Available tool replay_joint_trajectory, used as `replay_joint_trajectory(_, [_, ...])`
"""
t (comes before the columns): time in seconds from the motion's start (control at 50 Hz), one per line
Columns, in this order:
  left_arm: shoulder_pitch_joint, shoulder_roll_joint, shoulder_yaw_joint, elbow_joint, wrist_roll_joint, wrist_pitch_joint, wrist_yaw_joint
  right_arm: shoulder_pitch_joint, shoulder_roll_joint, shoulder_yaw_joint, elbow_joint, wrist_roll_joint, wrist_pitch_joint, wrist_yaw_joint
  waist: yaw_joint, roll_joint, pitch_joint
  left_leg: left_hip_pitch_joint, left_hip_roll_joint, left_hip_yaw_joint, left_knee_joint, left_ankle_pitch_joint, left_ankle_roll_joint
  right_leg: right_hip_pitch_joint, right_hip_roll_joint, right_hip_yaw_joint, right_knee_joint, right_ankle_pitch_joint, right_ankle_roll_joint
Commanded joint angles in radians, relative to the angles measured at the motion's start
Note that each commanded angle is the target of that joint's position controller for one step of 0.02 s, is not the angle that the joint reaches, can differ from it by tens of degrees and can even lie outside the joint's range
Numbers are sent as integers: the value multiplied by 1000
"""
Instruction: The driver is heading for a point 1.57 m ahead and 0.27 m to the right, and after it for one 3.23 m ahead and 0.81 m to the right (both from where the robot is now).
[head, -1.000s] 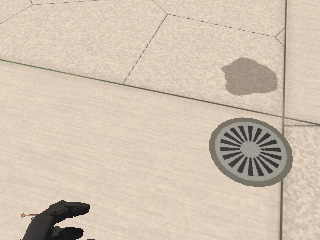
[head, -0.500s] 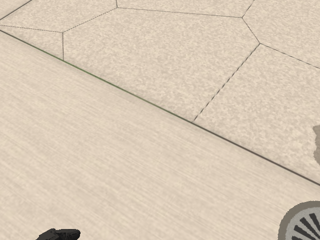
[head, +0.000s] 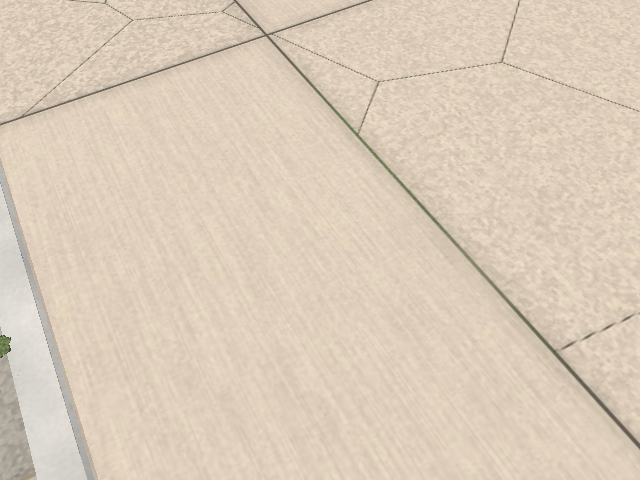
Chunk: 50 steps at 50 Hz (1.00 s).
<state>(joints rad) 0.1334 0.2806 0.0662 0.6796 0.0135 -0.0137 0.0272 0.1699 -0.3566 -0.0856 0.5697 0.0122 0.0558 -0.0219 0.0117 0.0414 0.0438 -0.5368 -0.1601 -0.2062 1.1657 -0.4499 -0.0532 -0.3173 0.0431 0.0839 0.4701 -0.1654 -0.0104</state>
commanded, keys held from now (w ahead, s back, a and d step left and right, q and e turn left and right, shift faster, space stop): shift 0.36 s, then w+shift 0.64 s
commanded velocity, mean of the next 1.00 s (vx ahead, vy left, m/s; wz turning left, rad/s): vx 0.42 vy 0.00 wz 0.11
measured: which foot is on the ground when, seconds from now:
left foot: up 0.00-0.24, down 0.26-0.70, up 0.72-1.00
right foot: down 0.00-0.38, up 0.40-0.68, down 0.70-1.00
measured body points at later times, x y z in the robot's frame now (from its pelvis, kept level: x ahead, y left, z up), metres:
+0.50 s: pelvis +0.02 +0.02 +0.00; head +0.01 +0.02 +0.45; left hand +0.12 +0.30 -0.11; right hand +0.14 -0.23 -0.10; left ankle -0.03 +0.13 -0.74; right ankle +0.03 -0.11 -0.69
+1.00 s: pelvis +0.25 -0.05 +0.01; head +0.26 -0.07 +0.46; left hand +0.18 +0.21 -0.12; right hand +0.46 -0.28 -0.09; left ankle +0.38 +0.11 -0.66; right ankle +0.14 -0.13 -0.74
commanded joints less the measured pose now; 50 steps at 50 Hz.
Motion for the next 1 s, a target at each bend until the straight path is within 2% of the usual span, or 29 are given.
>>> replay_joint_trajectory(0.02, [-37, 113, 12, -78, 0, 4, 7, 37, -48, -9, -43, 6, -10, -4, -18, -136, -85, -57, 49, 79, 105, 24, -34, 122, -217, 200, -140, 224, -193])
replay_joint_trajectory(0.12, [0, 133, 17, -59, -6, 19, 5, 3, -3, 16, -38, 1, -21, -8, 13, -234, -134, 75, 127, 144, -249, -13, -44, 194, -218, 164, -133, 175, -207])
replay_joint_trajectory(0.2, [42, 147, 19, -34, -19, 30, 4, 21, -10, 15, -5, 5, -27, 3, 28, -258, -132, 210, 135, 189, -526, 51, -11, 178, -250, 196, -111, 172, -216])
replay_joint_trajectory(0.24, [59, 133, 12, -16, -36, 30, 6, 72, 11, 19, 31, -2, -32, 9, -7, -228, -122, 340, 118, 209, -781, 225, 38, 121, -228, 170, -71, 195, -177])
replay_joint_trajectory(0.26, [102, 122, 8, 1, -37, 22, 5, 74, -11, 17, 28, -14, -34, 9, -1, -192, -132, 435, 157, 153, -814, 303, 74, 47, -211, 150, -48, 149, -123])
replay_joint_trajectory(0.28, [110, 74, -6, -7, -11, 8, -3, 91, -64, 11, 18, -29, -32, 4, 12, -27, -173, 540, 305, -3, -807, 449, 122, -56, -145, 60, 87, 9, -49])
replay_joint_trajectory(0.3, [74, 21, -20, -38, 1, -8, -6, 47, -76, 9, 38, -49, -35, 13, 40, 199, -136, 380, 410, -91, -806, 452, 220, -77, -61, -49, 62, -208, 7])
replay_joint_trajectory(0.32, [27, 67, -11, -32, 11, -13, -5, -15, 6, 31, 10, -52, -47, 18, 14, 140, -100, 310, 385, -73, -837, 354, 236, -7, -80, -40, 73, -181, 42])
replay_joint_trajectory(0.34, [12, 63, -9, -22, 10, -14, -9, -22, 42, 42, 23, -53, -58, 19, 17, 116, -89, 297, 328, -29, -821, 264, 190, 33, -77, -37, 37, -83, 48])
replay_joint_trajectory(0.36, [10, 55, -10, -9, 14, -11, -7, -2, 20, 35, 32, -47, -66, 19, 7, 104, -84, 288, 282, 6, -808, 206, 153, 60, -72, -40, 27, -15, 54])
replay_joint_trajectory(0.38, [33, 72, -5, 1, 11, -6, -8, 48, -15, 23, 49, -33, -70, 16, -22, 129, -91, 295, 279, -19, -850, -35, 160, 42, -32, -89, 85, -95, 59])
replay_joint_trajectory(0.4, [18, 99, 5, -8, -14, -9, -11, 113, -88, 3, 60, -20, -65, 12, -54, 166, -32, 296, 329, -115, -927, -292, 199, -70, 6, -139, 189, -220, 48])
replay_joint_trajectory(0.42, [-27, 121, 14, -31, -40, -18, -18, 155, -126, -8, 68, -14, -67, 9, -82, 194, 48, 286, 418, -255, -1011, -447, 254, -198, -18, -121, 307, -278, 25])
replay_joint_trajectory(0.44, [-66, 133, 22, -52, -61, -29, -23, 181, -126, -8, 78, -11, -80, 5, -91, 196, 115, 320, 482, -360, -1057, -462, 299, -349, -68, -65, 417, -313, -5])
replay_joint_trajectory(0.46, [-58, 124, 23, -53, -68, -43, -29, 185, -101, -2, 85, -5, -99, 2, -77, 170, 139, 402, 503, -389, -1059, -413, 316, -475, -107, -29, 471, -279, -26])
replay_joint_trajectory(0.52, [-34, 88, 13, -33, -40, -85, -51, 163, -52, 7, 74, 5, -126, 3, -63, 68, 48, 535, 451, -250, -1028, -167, 279, -512, -143, -35, 412, -139, -34])
replay_joint_trajectory(0.58, [-46, 55, -5, -29, -34, -96, -68, 129, -80, -3, 59, 13, -129, 17, -58, 96, -2, 387, 366, -63, -1021, -7, 246, -240, -99, -108, 223, -55, -5])
replay_joint_trajectory(0.6, [-55, 54, -5, -40, 46, -43, -95, 163, -113, -15, 98, -51, -125, 35, -55, 114, -17, 324, 316, -6, -1038, -60, 234, -123, -52, -175, 171, -112, 5])
replay_joint_trajectory(0.64, [-6, 81, 4, -40, 23, -11, -99, 147, -106, -19, 103, -42, -121, 46, -27, 127, 8, 223, 339, -5, -1031, -109, 233, 35, -48, -197, 126, -80, -7])
replay_joint_trajectory(0.68, [203, 120, 20, 23, 19, -18, -77, 109, -80, -11, 108, -43, -120, 44, 88, 30, -7, 97, 311, 39, -860, -59, 212, 279, -31, -195, 87, -107, -21])
replay_joint_trajectory(0.7, [425, 174, 38, 86, 27, -35, -59, 78, -32, 4, 103, -59, -123, 43, 202, -140, -81, -20, 225, 128, -511, 57, 195, 495, -97, -93, 34, -230, -33])
replay_joint_trajectory(0.72, [547, 317, 58, 90, 53, -51, -46, 28, 91, 40, 24, -42, -137, 39, 229, -482, -145, -256, 94, 193, -86, -129, 154, 575, -382, 414, -222, -741, -92])
replay_joint_trajectory(0.74, [418, 280, 47, 55, 45, -50, -45, 41, 45, 32, 13, -38, -138, 34, 150, -326, -87, -382, 65, 38, 78, -40, 173, 462, -434, 754, -358, -884, -147])
replay_joint_trajectory(0.76, [298, 233, 36, 35, 33, -46, -47, 33, 9, 23, 23, -37, -135, 39, 71, -183, -21, -420, 157, 51, 114, 91, 179, 400, -438, 635, -309, -793, -151])
replay_joint_trajectory(0.78, [248, 188, 26, 25, 24, -51, -52, 45, -22, 20, 46, -51, -134, 53, 38, -107, -33, -341, 210, 93, 60, 168, 165, 325, -378, 490, -280, -655, -135])
replay_joint_trajectory(0.8, [219, 165, 16, 22, 19, -56, -52, 77, -26, 18, 70, -60, -129, 65, 4, -107, -48, -267, 242, 119, 10, 195, 144, 271, -323, 389, -296, -577, -122])
replay_joint_trajectory(0.84, [230, 130, 2, 40, 14, -72, -46, 75, -10, 25, 88, -70, -108, 82, -4, -149, -14, -226, 261, 155, -4, 270, 109, 191, -259, 281, -357, -479, -128])
replay_joint_trajectory(0.92, [335, 110, 1, 96, -5, -87, -51, -60, 2, 34, 54, -57, -90, 84, 19, -90, 68, -354, 272, 193, -120, 393, 76, 239, -240, 169, -431, -288, -169])
replay_joint_trajectory(1.0, [387, 95, -6, 131, -7, -96, -49, -214, 29, 51, 14, -46, -96, 92, 47, -93, 96, -288, 247, 258, -350, 501, 79, 260, -207, 38, -475, -45, -166])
